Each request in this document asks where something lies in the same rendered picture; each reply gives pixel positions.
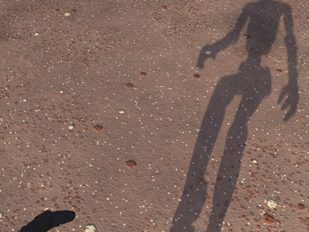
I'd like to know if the robot left hand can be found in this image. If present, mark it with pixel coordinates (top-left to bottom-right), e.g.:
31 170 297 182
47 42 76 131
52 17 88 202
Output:
17 210 75 232

